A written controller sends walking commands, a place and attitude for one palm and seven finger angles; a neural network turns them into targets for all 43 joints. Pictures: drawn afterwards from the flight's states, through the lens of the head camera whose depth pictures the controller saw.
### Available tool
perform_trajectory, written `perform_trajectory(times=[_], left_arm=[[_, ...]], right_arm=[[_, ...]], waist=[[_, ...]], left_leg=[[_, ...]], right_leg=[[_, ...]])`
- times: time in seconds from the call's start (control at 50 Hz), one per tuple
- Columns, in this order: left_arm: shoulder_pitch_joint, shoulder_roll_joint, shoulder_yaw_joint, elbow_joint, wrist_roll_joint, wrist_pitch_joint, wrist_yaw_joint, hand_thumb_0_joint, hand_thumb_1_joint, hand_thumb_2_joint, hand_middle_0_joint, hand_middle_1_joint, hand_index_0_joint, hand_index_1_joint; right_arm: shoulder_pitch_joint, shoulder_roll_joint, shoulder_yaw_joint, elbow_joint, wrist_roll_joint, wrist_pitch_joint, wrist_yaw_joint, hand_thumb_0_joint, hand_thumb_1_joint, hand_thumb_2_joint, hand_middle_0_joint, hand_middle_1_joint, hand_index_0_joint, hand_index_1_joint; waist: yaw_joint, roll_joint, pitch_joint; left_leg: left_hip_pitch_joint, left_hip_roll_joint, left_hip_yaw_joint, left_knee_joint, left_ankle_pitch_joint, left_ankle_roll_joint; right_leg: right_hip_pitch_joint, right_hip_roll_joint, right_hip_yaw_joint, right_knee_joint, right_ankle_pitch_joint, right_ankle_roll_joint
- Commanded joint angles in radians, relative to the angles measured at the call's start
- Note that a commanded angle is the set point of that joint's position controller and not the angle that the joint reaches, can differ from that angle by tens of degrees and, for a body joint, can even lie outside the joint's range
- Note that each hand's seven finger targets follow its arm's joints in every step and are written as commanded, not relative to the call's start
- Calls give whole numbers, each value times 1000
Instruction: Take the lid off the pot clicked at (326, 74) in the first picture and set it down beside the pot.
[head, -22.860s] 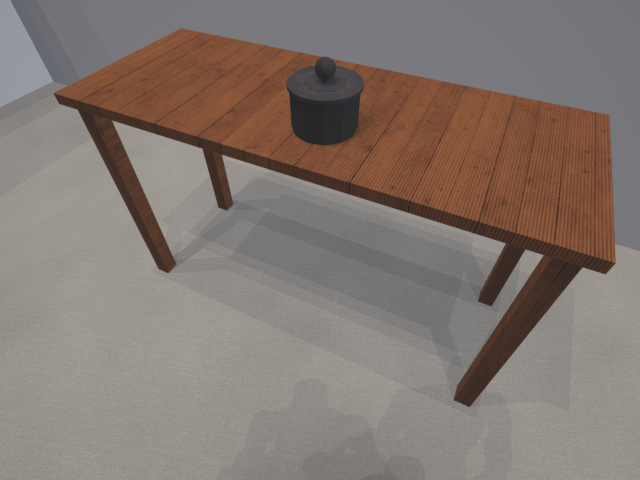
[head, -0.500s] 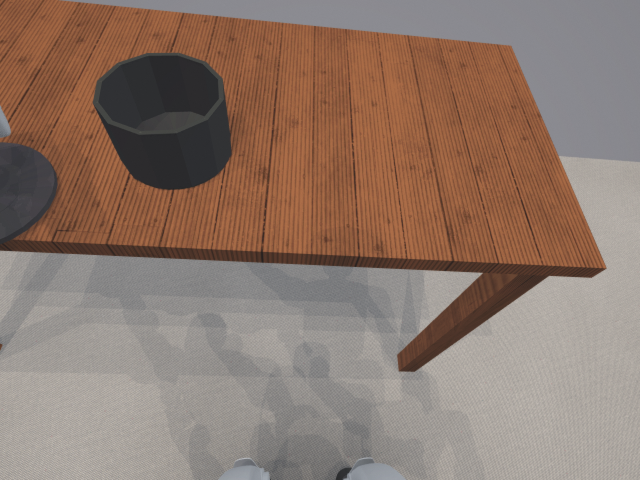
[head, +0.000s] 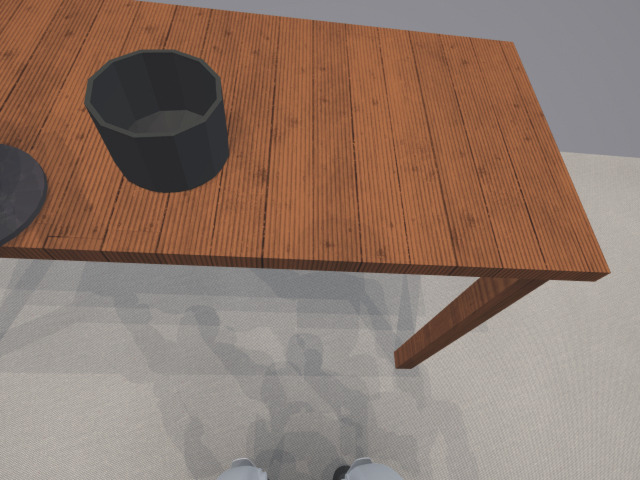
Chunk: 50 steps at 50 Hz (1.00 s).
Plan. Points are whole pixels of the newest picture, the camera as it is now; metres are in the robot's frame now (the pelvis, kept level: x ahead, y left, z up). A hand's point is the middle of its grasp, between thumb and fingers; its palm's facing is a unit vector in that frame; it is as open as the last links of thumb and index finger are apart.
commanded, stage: raise the empty hand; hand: left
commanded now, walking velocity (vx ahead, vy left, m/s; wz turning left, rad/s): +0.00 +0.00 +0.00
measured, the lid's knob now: out of the picture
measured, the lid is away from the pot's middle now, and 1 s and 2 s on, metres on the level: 0.24 0.24 0.24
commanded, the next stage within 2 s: draw the hand back to the body in 1.22 s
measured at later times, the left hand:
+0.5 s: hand out of the picture +0.46 +0.37 +0.17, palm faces -0.36 -0.17 -0.92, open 11.0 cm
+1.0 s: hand out of the picture +0.46 +0.37 +0.23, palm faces -0.30 -0.18 -0.94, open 11.0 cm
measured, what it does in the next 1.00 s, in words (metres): stands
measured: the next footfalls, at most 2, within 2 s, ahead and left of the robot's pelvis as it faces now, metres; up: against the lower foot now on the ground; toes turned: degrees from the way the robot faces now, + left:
none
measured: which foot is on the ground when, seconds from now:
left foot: down 0.00-1.00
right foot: down 0.00-1.00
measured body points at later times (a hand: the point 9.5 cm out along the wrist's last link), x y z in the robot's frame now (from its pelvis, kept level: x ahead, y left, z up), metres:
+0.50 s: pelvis +0.00 +0.00 +0.01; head +0.09 +0.03 +0.45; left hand +0.48 +0.38 +0.23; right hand -0.01 -0.27 -0.11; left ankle -0.01 +0.07 -0.71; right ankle -0.01 -0.16 -0.71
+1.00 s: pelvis +0.00 +0.00 +0.02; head +0.08 +0.02 +0.46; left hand +0.47 +0.38 +0.28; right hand +0.00 -0.28 -0.10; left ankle -0.01 +0.07 -0.71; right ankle -0.01 -0.16 -0.71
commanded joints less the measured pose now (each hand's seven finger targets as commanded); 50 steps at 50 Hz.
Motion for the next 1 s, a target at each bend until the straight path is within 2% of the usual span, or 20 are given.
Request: perform_trajectory(times=[0.0, 0.04, 0.12, 0.2, 0.24, 0.3, 0.34, 0.38, 0.4, 0.44, 0.48, 0.52, 0.6, 0.62, 0.7, 0.74, 0.76, 0.8, 0.86, 0.98], left_arm=[[-463, 368, 92, -222, -7, 1, 38, 0, -1, 623, -340, -877, -340, -877], [-470, 352, 89, -261, -12, -1, 36, 0, -1, 623, -340, -877, -340, -877], [-427, 252, 18, -209, -31, 9, 16, 0, -1, 623, -340, -877, -340, -877], [-472, 281, 18, -192, -17, 33, 18, 0, -1, 623, -340, -877, -340, -877], [-530, 299, 32, -257, -19, 31, 18, 0, -1, 623, -340, -877, -340, -877], [-517, 230, -17, -206, -24, 46, 9, 0, -1, 623, -340, -877, -340, -877], [-537, 259, 0, -218, -21, 45, 9, 0, -1, 623, -340, -877, -340, -877], [-515, 250, -15, -170, -21, 52, 5, 0, -1, 623, -340, -877, -340, -877], [-532, 283, 5, -194, -16, 53, 8, 0, -1, 623, -340, -877, -340, -877], [-578, 265, -6, -245, -16, 53, 7, 0, -1, 623, -340, -877, -340, -877], [-548, 261, -8, -200, -16, 60, 1, 0, -1, 623, -340, -877, -340, -877], [-559, 256, -7, -247, -22, 57, -3, 0, -1, 623, -340, -877, -340, -877], [-556, 277, 4, -218, -11, 72, -6, 0, -1, 623, -340, -877, -340, -877], [-552, 237, -24, -231, -19, 68, -10, 0, -1, 623, -340, -877, -340, -877], [-557, 285, -7, -192, -8, 89, -12, 0, -1, 623, -340, -877, -340, -877], [-587, 300, 1, -232, -4, 87, -11, 0, -1, 623, -340, -877, -340, -877], [-568, 254, -34, -173, -4, 94, -15, 0, -1, 623, -340, -877, -340, -877], [-573, 257, -39, -171, -10, 105, -21, 0, -1, 623, -340, -877, -340, -877], [-637, 269, -35, -231, -2, 107, -21, 0, -1, 623, -340, -877, -340, -877], [-628, 230, -72, -182, -5, 129, -34, 0, -1, 623, -340, -877, -340, -877]], right_arm=[[147, -204, -67, -42, -9, 0, -19, 0, -900, -900, 200, 300, 200, 300], [145, -200, -70, -44, -13, 0, -17, 0, -900, -900, 200, 300, 200, 300], [131, -197, -65, -51, -3, 0, -13, 0, -900, -900, 200, 300, 200, 300], [134, -203, -64, -49, -2, 3, -13, 0, -900, -900, 200, 300, 200, 300], [134, -204, -69, -45, -7, 2, -13, 0, -900, -900, 200, 300, 200, 300], [134, -202, -69, -41, -3, -4, -10, 0, -900, -900, 200, 300, 200, 300], [132, -205, -67, -37, -6, -6, -12, 0, -900, -900, 200, 300, 200, 300], [127, -205, -61, -37, -1, -11, -13, 0, -900, -900, 200, 300, 200, 300], [127, -206, -61, -40, -1, -10, -13, 0, -900, -900, 200, 300, 200, 300], [125, -202, -66, -43, -4, -12, -13, 0, -900, -900, 200, 300, 200, 300], [125, -205, -64, -39, -2, -13, -10, 0, -900, -900, 200, 300, 200, 300], [114, -201, -62, -47, 0, -16, -11, 0, -900, -900, 200, 300, 200, 300], [115, -205, -66, -50, -2, -12, -4, 0, -900, -900, 200, 300, 200, 300], [110, -201, -62, -51, 1, -15, -6, 0, -900, -900, 200, 300, 200, 300], [112, -206, -63, -50, 1, -15, -4, 0, -900, -900, 200, 300, 200, 300], [110, -206, -64, -49, 0, -13, -4, 0, -900, -900, 200, 300, 200, 300], [104, -202, -61, -46, 3, -17, -5, 0, -900, -900, 200, 300, 200, 300], [104, -208, -60, -45, 4, -20, -3, 0, -900, -900, 200, 300, 200, 300], [103, -206, -62, -41, 2, -26, -4, 0, -900, -900, 200, 300, 200, 300], [98, -206, -59, -32, 5, -35, 0, 0, -900, -900, 200, 300, 200, 300]], waist=[[21, 231, -469], [31, 285, -511], [25, 210, -401], [13, 171, -389], [24, 245, -459], [9, 205, -392], [16, 214, -409], [12, 155, -348], [19, 151, -373], [24, 229, -431], [21, 188, -372], [38, 218, -412], [33, 179, -377], [39, 185, -382], [32, 126, -353], [38, 180, -400], [28, 173, -340], [26, 129, -308], [29, 197, -381], [23, 152, -327]], left_leg=[[551, -16, -57, -43, 650, -24], [626, -6, -68, -39, 756, -43], [575, -7, -65, -64, 686, -37], [522, -17, -58, -84, 548, -17], [616, -5, -76, -86, 641, -36], [588, -8, -72, -99, 575, -26], [605, -5, -75, -106, 590, -32], [536, -15, -63, -122, 487, -19], [527, -19, -62, -127, 481, -16], [608, -11, -70, -126, 578, -32], [579, -12, -67, -133, 545, -27], [611, -13, -63, -137, 616, -32], [576, -19, -58, -152, 536, -22], [596, -18, -57, -155, 589, -27], [532, -29, -41, -173, 485, -9], [588, -22, -48, -173, 559, -17], [571, -24, -47, -176, 524, -15], [539, -25, -40, -198, 434, -8], [615, -22, -48, -194, 535, -14], [586, -22, -39, -217, 505, -10]], right_leg=[[16, 72, -47, -46, 252, -49], [-5, 75, -52, -42, 257, -50], [-17, 75, -67, -58, 215, -53], [22, 70, -53, -76, 204, -52], [5, 69, -55, -76, 199, -52], [-9, 69, -57, -96, 179, -52], [2, 69, -58, -95, 175, -53], [27, 66, -56, -107, 163, -52], [61, 65, -51, -106, 179, -54], [45, 65, -54, -107, 189, -56], [43, 64, -56, -118, 183, -55], [70, 64, -58, -114, 210, -59], [92, 61, -50, -135, 199, -57], [93, 63, -59, -130, 209, -61], [150, 58, -44, -150, 220, -55], [149, 58, -44, -151, 230, -55], [120, 59, -47, -159, 208, -57], [140, 56, -46, -175, 185, -54], [146, 55, -45, -177, 215, -56], [166, 53, -46, -196, 223, -53]])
